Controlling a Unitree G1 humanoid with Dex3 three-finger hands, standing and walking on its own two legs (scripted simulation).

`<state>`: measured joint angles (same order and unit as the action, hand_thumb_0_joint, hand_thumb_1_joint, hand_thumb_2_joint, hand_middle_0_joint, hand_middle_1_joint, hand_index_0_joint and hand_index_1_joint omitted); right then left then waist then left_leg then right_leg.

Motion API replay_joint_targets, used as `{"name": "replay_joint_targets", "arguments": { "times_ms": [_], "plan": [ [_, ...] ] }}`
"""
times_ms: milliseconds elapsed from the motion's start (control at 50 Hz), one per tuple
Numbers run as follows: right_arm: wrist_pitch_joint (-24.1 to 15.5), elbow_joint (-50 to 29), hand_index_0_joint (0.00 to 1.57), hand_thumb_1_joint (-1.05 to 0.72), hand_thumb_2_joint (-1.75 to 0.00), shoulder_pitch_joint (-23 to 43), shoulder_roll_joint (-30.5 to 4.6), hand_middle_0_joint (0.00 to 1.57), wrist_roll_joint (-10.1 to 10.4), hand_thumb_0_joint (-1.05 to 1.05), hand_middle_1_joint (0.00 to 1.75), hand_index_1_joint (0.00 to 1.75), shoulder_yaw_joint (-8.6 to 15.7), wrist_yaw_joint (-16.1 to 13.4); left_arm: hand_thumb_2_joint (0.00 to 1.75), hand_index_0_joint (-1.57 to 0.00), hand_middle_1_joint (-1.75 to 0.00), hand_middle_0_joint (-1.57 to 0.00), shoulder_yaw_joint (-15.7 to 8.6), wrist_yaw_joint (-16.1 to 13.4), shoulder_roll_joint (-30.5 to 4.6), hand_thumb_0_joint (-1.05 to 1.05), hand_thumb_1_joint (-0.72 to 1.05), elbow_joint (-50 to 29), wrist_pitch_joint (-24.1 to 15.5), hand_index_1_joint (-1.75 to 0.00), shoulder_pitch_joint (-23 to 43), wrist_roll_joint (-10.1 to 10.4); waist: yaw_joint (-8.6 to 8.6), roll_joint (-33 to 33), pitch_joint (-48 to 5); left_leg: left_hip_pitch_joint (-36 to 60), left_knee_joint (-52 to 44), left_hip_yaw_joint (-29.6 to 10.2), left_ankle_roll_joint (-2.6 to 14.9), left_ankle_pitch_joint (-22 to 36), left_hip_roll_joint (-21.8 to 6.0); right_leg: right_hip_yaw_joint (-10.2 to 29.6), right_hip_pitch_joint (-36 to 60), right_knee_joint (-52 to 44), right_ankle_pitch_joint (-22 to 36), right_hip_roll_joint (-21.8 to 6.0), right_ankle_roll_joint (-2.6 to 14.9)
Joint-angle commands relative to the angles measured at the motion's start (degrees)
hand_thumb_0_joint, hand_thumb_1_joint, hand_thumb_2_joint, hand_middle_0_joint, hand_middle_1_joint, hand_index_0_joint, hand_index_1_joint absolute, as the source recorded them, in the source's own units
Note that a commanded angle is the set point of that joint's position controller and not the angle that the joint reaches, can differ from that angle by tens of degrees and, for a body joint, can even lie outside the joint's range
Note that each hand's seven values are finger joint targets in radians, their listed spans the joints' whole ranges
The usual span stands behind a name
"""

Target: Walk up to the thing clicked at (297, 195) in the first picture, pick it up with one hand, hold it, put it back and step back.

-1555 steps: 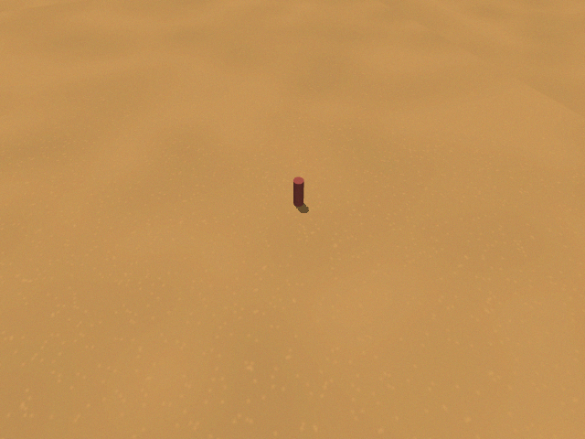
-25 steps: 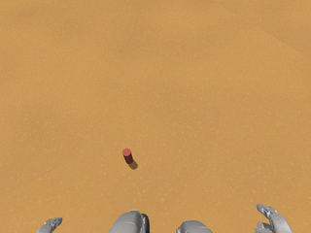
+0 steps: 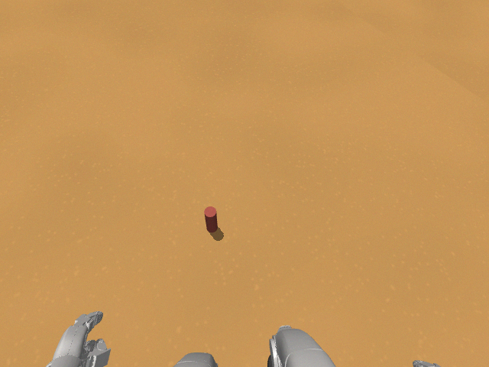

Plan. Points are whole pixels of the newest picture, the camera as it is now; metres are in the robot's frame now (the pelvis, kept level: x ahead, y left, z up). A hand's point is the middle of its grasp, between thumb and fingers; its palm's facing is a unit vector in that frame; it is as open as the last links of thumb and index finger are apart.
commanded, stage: step back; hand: left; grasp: from the side
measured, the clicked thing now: (211, 220) +0.68 +0.13 -0.68
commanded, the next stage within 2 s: none
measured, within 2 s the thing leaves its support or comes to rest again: neither
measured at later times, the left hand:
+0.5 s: hand out of the picture -0.05 +0.24 -0.13, palm faces -0.05 -0.90 -0.43, open 7.4 cm
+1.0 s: hand out of the picture -0.24 +0.24 -0.16, palm faces -0.07 -0.92 -0.39, open 7.4 cm
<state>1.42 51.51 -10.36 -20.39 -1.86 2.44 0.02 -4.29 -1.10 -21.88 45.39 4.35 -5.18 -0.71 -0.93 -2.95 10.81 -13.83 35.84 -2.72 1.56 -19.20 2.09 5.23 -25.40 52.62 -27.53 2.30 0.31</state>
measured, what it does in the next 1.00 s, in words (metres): walks backwards: right foot, then left foot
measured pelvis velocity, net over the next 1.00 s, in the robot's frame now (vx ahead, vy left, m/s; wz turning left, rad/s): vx -0.34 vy -0.04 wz -0.10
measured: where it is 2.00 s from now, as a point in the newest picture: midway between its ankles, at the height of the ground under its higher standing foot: outside the picture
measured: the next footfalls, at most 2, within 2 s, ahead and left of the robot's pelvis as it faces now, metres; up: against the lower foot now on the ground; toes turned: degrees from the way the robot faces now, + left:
right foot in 0.28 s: -0.08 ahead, -0.15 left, +0.00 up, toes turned -1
left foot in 0.62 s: -0.18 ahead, +0.10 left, +0.00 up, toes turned -3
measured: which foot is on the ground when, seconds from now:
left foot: down 0.00-0.32, up 0.34-0.60, down 0.62-1.00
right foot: up 0.00-0.26, down 0.28-0.66, up 0.68-0.98, down 1.00-1.00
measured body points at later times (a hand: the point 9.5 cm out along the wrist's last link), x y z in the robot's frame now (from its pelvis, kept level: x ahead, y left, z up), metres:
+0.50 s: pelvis -0.15 -0.02 +0.00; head -0.10 -0.05 +0.45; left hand -0.05 +0.29 -0.10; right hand -0.07 -0.35 -0.12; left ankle -0.17 +0.12 -0.65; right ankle -0.12 -0.15 -0.73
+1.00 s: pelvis -0.34 -0.04 -0.01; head -0.27 -0.02 +0.43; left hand -0.23 +0.28 -0.14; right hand -0.20 -0.36 -0.10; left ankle -0.22 +0.10 -0.73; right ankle -0.39 -0.17 -0.73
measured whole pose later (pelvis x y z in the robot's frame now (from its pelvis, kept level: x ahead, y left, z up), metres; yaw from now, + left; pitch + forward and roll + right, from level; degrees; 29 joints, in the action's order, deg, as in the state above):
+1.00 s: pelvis -0.34 -0.04 -0.01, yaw -6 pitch -2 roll +0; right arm 1.8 45.8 -3.7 -22.5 -1.8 2.5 -0.6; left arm -4.3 -0.4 -23.3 48.6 3.1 -11.1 -0.9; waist 2.3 -1.8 10.2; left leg -24.5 37.1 0.9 -0.6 -10.6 -3.4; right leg 4.2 -12.7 40.0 -25.0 0.3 -1.2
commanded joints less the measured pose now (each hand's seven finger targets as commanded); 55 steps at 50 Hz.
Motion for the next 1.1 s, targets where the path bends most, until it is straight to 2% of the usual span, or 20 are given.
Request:
{"name": "replay_joint_targets", "arguments": {
  "times_ms": [0,140,240,280,300,320,400,520,560,600,620,640,660,680,740,880,980,1020,1040,1080],
  "plan": [
    [-1.9,-7.0,0.2,-0.9,-0.9,5.9,-15.8,0.2,-0.6,0.0,0.3,0.3,3.7,-2.0,0.9,-0.2,-0.3,-0.2,-3.6,-0.4,-10.5,0.0,0.9,-3.9,-1.4,-0.3,-3.9,0.7,2.71,10.8,-9.5,1.5,-11.4,-11.0,10.73,34.9,-15.8,6.4,-3.2,19.3,-2.4,3.2,1.23],
    [-1.3,-7.0,0.2,-0.9,-0.9,-0.3,-15.2,0.2,0.2,0.0,0.3,0.3,4.2,-2.4,0.9,-0.2,-0.3,-0.2,-3.1,-0.1,-9.2,0.0,0.9,-4.4,-2.5,-0.3,-3.6,0.0,-1.48,11.9,-13.4,13.1,-6.3,-9.8,12.66,35.5,-15.7,1.7,-2.1,0.1,-2.6,0.6,-2.3],
    [0.3,-8.7,0.2,-0.9,-0.9,4.2,-16.8,0.2,1.0,0.0,0.3,0.3,4.5,-1.8,0.9,-0.2,-0.3,-0.2,-3.5,0.1,-9.3,0.0,0.9,0.5,-3.5,-0.3,-11.7,-0.7,1.96,13.0,-17.8,4.5,-0.9,-7.4,8.33,25.1,-13.0,-5.0,15.3,-29.4,14.7,-0.8,0.15],
    [0.5,-9.3,0.2,-0.9,-0.9,4.6,-13.2,0.2,1.8,0.0,0.3,0.3,3.4,-1.6,0.9,-0.2,-0.3,-0.2,-4.8,0.3,-14.1,0.0,0.9,0.6,-3.8,-0.3,-12.0,-1.9,1.81,1.5,-16.3,-11.7,6.0,-5.3,2.37,7.5,-5.9,9.9,21.2,-29.5,17.8,-9.1,3.98],
    [0.4,-10.6,0.2,-0.9,-0.9,6.6,-11.6,0.2,2.0,0.0,0.3,0.3,3.3,-2.2,0.9,-0.2,-0.3,-0.2,-5.9,0.6,-19.7,0.0,0.9,-1.4,-3.3,-0.3,-8.1,-1.4,3.58,-11.7,-12.5,-15.4,17.9,-0.9,-0.72,-12.4,3.3,21.8,11.0,-33.9,17.0,-20.3,12.91],
    [0.7,-9.4,0.2,-0.9,-0.9,5.3,-13.7,0.2,1.8,0.0,0.3,0.3,4.2,-2.7,0.9,-0.2,-0.3,-0.2,-6.1,0.3,-22.0,0.0,0.9,-3.8,-3.5,-0.3,-2.6,-1.9,3.48,-14.8,-9.4,-10.6,29.4,-5.0,-1.91,-16.8,1.6,29.0,-0.5,-36.2,16.8,-27.0,18.13],
    [0.1,-6.0,0.2,-0.9,-0.9,0.4,-12.2,0.2,2.2,0.0,0.3,0.3,3.2,-1.8,0.9,-0.2,-0.3,-0.2,-4.5,-0.2,-13.3,0.0,0.9,-4.7,-3.6,-0.3,1.9,-1.7,-0.09,-5.4,-8.6,-12.3,33.4,-5.6,-1.33,-8.2,5.4,6.7,5.9,-28.7,29.3,-13.6,10.37],
    [-1.4,-7.0,0.2,-0.9,-0.9,0.7,-10.6,0.2,1.3,0.0,0.3,0.3,2.3,-2.4,0.9,-0.2,-0.3,-0.2,-4.2,-1.0,-11.8,0.0,0.9,-5.0,-2.7,-0.3,-5.6,-2.0,4.24,-9.1,-14.4,-14.8,8.8,-0.9,-2.85,-11.8,0.8,7.1,26.9,-21.1,42.9,-14.5,11.23],
    [-1.6,-5.8,0.2,-0.9,-0.9,-3.4,-10.4,0.2,0.7,0.0,0.3,0.3,2.8,-2.4,0.9,-0.2,-0.3,-0.2,-3.9,-1.0,-12.6,0.0,0.9,-6.0,-2.1,-0.3,-3.6,-1.2,2.18,-10.6,-16.2,-7.8,-4.5,0.5,-1.54,-4.8,-1.5,7.1,25.2,-17.2,44.0,-15.1,9.95],
    [-1.8,-4.2,0.2,-0.9,-0.9,-6.0,-11.7,0.2,0.0,0.0,0.3,0.3,3.8,-2.4,0.9,-0.2,-0.3,-0.2,-3.0,-0.4,-11.5,0.0,0.9,-6.8,-0.9,-0.3,-2.8,-0.4,1.15,-5.9,-16.7,2.3,-16.0,0.4,-0.78,12.8,-1.5,4.4,16.7,-12.0,35.3,-11.4,5.93],
    [-1.7,-4.7,0.2,-0.9,-0.9,-4.6,-15.7,0.2,-1.0,0.0,0.3,0.3,4.9,-2.4,0.9,-0.2,-0.3,-0.2,-2.3,-0.1,-9.0,0.0,0.9,-7.0,-0.6,-0.3,-4.5,-0.1,2.14,3.5,-16.4,8.5,-15.8,-11.6,1.71,19.0,-10.3,1.7,4.2,-6.1,19.7,-6.2,3.29],
    [-1.4,-5.9,0.2,-0.9,-0.9,-1.0,-21.2,0.2,-1.0,0.0,0.3,0.3,5.5,-2.0,0.9,-0.2,-0.3,-0.2,-2.2,-0.5,-8.2,0.0,0.9,-7.4,-0.7,-0.3,-3.5,0.1,2.37,14.8,-13.8,6.8,-16.7,-24.3,8.08,24.5,-21.2,-2.3,-5.3,1.7,-5.4,2.9,1.41],
    [-1.4,-6.9,0.2,-0.9,-0.9,-0.3,-24.2,0.2,-0.6,0.0,0.3,0.3,6.1,-1.8,0.9,-0.2,-0.3,-0.2,-3.4,-1.3,-11.5,0.0,0.9,-7.1,-0.6,-0.3,0.2,-0.7,-1.64,16.7,-12.5,-4.8,-18.1,-30.0,15.06,22.2,-27.1,4.2,0.5,11.8,-11.3,1.9,0.58],
    [-1.8,-6.9,0.2,-0.9,-0.9,2.4,-22.0,0.2,-0.5,0.0,0.3,0.3,5.9,-2.2,0.9,-0.2,-0.3,-0.2,-3.9,-1.1,-13.2,0.0,0.9,-6.2,-0.5,-0.3,0.5,-0.8,-0.39,14.8,-9.9,-8.5,-18.6,-28.9,16.01,19.8,-27.3,7.1,1.7,17.9,-8.2,0.8,0.76],
    [-1.9,-8.2,0.2,-0.9,-0.9,7.7,-14.9,0.2,-0.7,0.0,0.3,0.3,3.6,-2.5,0.9,-0.2,-0.3,-0.2,-3.7,-0.2,-11.4,0.0,0.9,-2.9,-0.4,-0.3,-6.7,0.2,4.69,8.8,-9.5,-2.4,-12.9,-9.4,9.78,27.9,-15.6,6.9,-2.8,23.6,0.0,3.8,0.69],
    [-0.8,-7.5,0.2,-0.9,-0.9,1.0,-15.0,0.2,-0.1,0.0,0.3,0.3,4.1,-2.2,0.9,-0.2,-0.3,-0.2,-2.6,0.1,-9.7,0.0,0.9,-3.6,-2.2,-0.3,-5.3,-0.5,-0.52,13.9,-14.5,11.9,-7.0,-8.3,12.55,31.3,-16.1,0.3,-0.4,-2.5,-2.5,-0.8,-2.85],
    [1.2,-8.1,0.2,-0.9,-0.9,5.3,-16.7,0.2,0.7,0.0,0.3,0.3,4.1,-1.3,0.9,-0.2,-0.3,-0.2,-3.1,0.3,-10.7,0.0,0.9,3.8,-3.4,-0.3,-14.5,-0.9,3.1,13.2,-19.0,0.5,-1.5,-4.8,6.86,14.6,-12.0,-6.5,18.2,-30.2,12.1,-0.5,0.89],
    [0.8,-10.1,0.2,-0.9,-0.9,5.3,-10.5,0.2,1.1,0.0,0.3,0.3,2.4,-1.2,0.9,-0.2,-0.3,-0.2,-5.3,0.5,-18.3,0.0,0.9,2.8,-3.6,-0.3,-13.7,-2.2,3.6,-8.4,-12.9,-21.6,11.8,-0.8,0.05,-10.6,0.6,20.1,18.2,-33.9,0.0,-15.9,6.96],
    [1.0,-10.3,0.2,-0.9,-0.9,7.7,-12.8,0.2,0.7,0.0,0.3,0.3,3.8,-2.2,0.9,-0.2,-0.3,-0.2,-5.9,0.3,-24.0,0.0,0.9,0.0,-3.2,-0.3,-6.8,-2.7,6.28,-14.3,-8.9,-15.4,23.8,-4.9,-2.44,-16.1,1.3,30.6,-0.2,-39.7,-4.3,-27.4,16.69],
    [0.9,-7.1,0.2,-0.9,-0.9,5.0,-15.6,0.2,1.1,0.0,0.3,0.3,4.6,-1.6,0.9,-0.2,-0.3,-0.2,-4.5,0.0,-18.6,0.0,0.9,-1.8,-3.8,-0.3,0.3,-2.2,1.73,-6.0,-3.2,-8.8,29.0,-8.1,-1.54,-10.2,0.0,20.7,-9.4,-38.5,-3.1,-23.0,13.95]
  ]
}}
